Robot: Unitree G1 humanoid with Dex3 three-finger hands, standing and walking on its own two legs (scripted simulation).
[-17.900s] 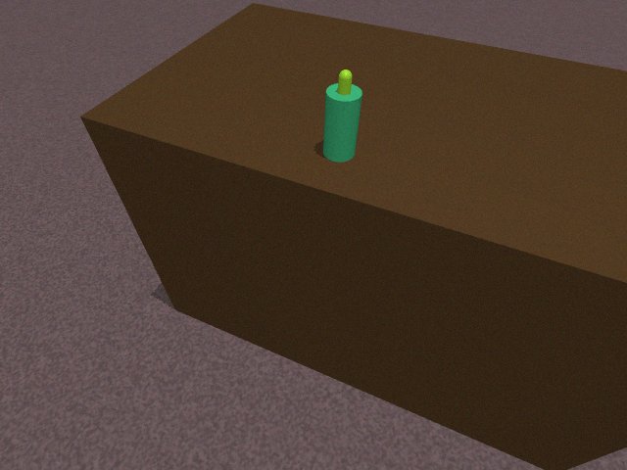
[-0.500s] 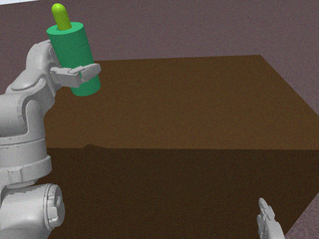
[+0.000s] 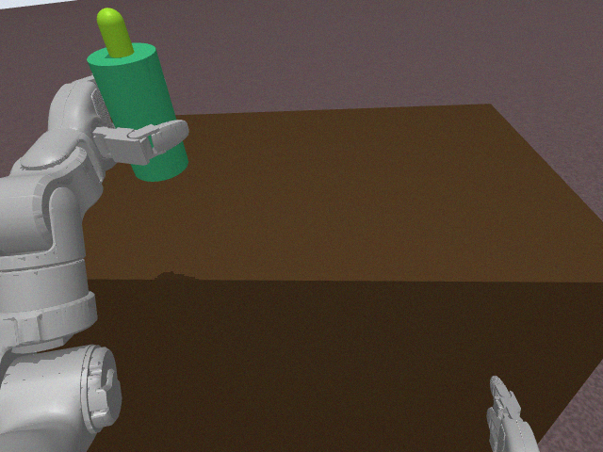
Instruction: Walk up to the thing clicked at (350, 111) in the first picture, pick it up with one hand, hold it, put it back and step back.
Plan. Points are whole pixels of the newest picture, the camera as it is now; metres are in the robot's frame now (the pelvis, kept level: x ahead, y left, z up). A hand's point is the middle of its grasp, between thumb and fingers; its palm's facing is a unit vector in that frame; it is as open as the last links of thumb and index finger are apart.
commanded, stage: hold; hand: left
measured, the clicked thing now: (137, 98) +0.33 +0.17 +0.36
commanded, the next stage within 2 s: crouch in 0.62 s
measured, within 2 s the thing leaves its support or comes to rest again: neither
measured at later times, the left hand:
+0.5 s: hand (143, 108) +0.34 +0.17 +0.35, palm faces +0.18 -0.98 +0.00, open 9.3 cm
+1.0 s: hand (155, 131) +0.36 +0.18 +0.31, palm faces +0.20 -0.98 +0.03, open 9.2 cm
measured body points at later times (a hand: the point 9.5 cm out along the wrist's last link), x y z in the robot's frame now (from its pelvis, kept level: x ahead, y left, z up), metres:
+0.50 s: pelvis +0.00 +0.00 +0.00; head -0.07 -0.04 +0.44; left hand +0.33 +0.22 +0.35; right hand +0.18 -0.25 -0.06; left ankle +0.05 +0.14 -0.72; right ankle +0.04 -0.15 -0.72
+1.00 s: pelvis -0.01 +0.00 +0.00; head -0.07 -0.04 +0.44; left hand +0.34 +0.23 +0.31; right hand +0.17 -0.26 -0.06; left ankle +0.05 +0.14 -0.72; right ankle +0.04 -0.15 -0.72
